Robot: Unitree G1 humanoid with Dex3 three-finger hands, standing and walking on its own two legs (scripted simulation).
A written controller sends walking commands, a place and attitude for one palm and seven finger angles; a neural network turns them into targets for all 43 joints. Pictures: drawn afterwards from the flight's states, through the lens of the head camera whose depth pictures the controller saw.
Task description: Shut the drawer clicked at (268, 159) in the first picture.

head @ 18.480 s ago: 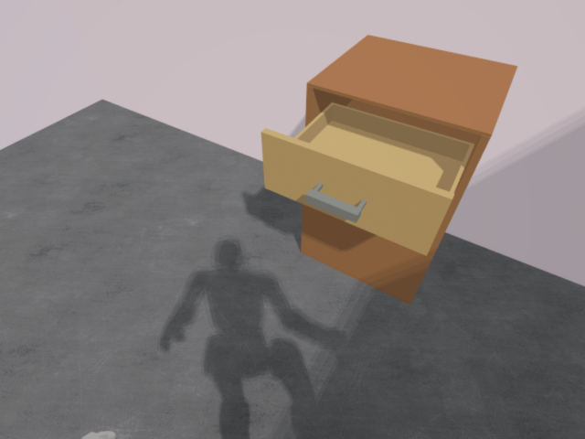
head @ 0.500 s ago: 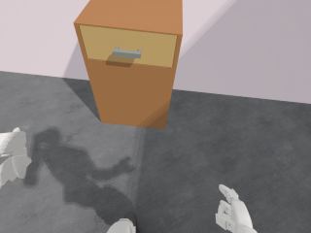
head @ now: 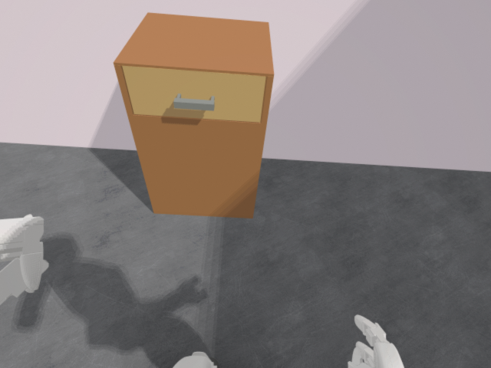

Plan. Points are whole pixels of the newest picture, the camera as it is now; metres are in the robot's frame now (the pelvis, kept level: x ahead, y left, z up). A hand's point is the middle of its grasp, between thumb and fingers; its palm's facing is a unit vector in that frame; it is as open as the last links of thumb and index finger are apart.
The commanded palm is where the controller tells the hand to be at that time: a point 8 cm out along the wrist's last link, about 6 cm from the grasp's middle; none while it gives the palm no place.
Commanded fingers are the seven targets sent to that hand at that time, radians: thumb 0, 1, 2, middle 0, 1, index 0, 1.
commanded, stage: stop stepping back and stand still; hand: left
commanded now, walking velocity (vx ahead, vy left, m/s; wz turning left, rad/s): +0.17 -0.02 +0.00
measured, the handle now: (195, 100) +0.91 +0.18 -0.08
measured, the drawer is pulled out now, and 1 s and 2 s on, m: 0.00 0.00 0.00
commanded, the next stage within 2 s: let the arm hang, fingers relaxed in 0.28 s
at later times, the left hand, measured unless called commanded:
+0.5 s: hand (92, 305) +0.21 +0.24 +0.01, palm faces +0.13 -0.88 -0.46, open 3.1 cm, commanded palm none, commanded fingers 0.00 0.90 0.90 -1.12 -1.30 -1.12 -1.30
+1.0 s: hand out of the picture -0.05 +0.18 -0.16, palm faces +0.05 -0.98 -0.21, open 5.7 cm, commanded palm none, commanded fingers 0.00 0.90 0.90 -0.20 -0.30 -0.20 -0.30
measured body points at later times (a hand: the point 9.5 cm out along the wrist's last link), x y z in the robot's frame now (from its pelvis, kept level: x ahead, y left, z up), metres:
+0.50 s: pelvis +0.01 +0.00 -0.01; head +0.01 -0.03 +0.44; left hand +0.20 +0.28 +0.04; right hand +0.15 -0.25 -0.13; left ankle +0.06 +0.12 -0.73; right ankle -0.02 -0.08 -0.73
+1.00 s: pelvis +0.01 +0.00 +0.01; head +0.03 +0.00 +0.46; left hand -0.05 +0.23 -0.14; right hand +0.00 -0.20 -0.16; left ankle +0.06 +0.12 -0.73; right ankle -0.02 -0.08 -0.73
